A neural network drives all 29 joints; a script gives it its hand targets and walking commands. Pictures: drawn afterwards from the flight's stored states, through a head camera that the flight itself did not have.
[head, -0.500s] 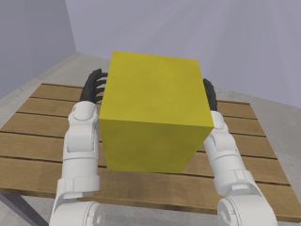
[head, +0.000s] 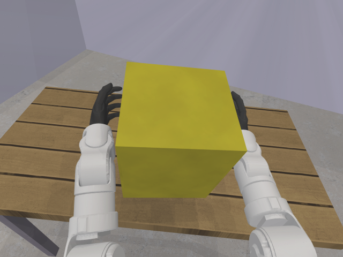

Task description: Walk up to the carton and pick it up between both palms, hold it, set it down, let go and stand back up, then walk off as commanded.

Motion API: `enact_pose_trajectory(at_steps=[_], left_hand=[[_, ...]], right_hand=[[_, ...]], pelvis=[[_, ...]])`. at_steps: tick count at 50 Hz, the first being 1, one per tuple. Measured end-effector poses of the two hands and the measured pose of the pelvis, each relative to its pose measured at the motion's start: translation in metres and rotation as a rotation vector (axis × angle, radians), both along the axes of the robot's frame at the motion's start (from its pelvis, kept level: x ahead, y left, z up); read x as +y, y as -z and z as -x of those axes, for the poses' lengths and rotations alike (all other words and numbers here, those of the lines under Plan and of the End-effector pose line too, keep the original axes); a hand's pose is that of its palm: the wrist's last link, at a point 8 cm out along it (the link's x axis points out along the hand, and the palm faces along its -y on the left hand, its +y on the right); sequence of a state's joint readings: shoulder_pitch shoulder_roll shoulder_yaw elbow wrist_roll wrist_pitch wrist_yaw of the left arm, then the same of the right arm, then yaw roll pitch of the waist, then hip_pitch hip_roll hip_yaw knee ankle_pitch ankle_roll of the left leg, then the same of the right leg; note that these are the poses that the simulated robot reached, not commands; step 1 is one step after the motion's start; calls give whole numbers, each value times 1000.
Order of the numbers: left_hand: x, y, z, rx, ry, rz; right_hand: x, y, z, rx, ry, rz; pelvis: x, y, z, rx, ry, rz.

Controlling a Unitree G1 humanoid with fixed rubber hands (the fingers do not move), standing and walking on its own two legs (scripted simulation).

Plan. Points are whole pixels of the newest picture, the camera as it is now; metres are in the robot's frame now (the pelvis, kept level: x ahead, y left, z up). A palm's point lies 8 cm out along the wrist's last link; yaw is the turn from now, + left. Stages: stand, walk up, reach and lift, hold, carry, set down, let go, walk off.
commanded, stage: set down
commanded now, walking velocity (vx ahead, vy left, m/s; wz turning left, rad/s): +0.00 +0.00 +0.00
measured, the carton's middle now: (170, 137) +0.37 +0.02 +0.11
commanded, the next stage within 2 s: none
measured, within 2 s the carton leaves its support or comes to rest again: neither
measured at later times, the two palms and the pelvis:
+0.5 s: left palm (105, 133) +0.35 +0.17 +0.13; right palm (234, 133) +0.40 -0.13 +0.11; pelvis +0.01 +0.00 +0.00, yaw +0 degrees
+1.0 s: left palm (114, 139) +0.37 +0.16 +0.09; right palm (233, 137) +0.42 -0.14 +0.08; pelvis +0.01 -0.01 +0.00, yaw +0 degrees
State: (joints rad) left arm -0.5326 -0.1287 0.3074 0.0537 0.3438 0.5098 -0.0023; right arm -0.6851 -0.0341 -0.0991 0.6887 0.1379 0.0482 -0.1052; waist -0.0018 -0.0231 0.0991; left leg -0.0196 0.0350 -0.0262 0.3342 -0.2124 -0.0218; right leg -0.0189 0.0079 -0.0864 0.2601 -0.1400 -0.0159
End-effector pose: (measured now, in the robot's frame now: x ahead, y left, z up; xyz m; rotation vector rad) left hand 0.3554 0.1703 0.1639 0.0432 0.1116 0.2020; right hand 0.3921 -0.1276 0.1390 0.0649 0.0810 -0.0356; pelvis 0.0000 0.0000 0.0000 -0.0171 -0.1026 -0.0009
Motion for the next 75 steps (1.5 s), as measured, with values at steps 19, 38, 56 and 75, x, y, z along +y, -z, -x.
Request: enact_pose_trajectory(at_steps=[19, 38, 56, 75], left_hand=[[-3, 28, -4, 45, -41, 24], [-10, 60, -2, 109, -77, 26], [-11, 80, -16, 127, -90, 16], [-19, 96, -18, 127, -99, -25]], right_hand=[[-3, 20, -9, 33, -32, 0], [-10, 54, -12, 86, -73, 14], [-11, 70, -30, 99, -90, 26], [-17, 79, -38, 91, -112, 26]], pelvis=[[0, -1, -9, 26, -1, 1], [-6, 0, -4, 109, 2, -8], [-8, -1, -16, 174, 2, -10], [-19, -2, -23, 205, 0, -24]])
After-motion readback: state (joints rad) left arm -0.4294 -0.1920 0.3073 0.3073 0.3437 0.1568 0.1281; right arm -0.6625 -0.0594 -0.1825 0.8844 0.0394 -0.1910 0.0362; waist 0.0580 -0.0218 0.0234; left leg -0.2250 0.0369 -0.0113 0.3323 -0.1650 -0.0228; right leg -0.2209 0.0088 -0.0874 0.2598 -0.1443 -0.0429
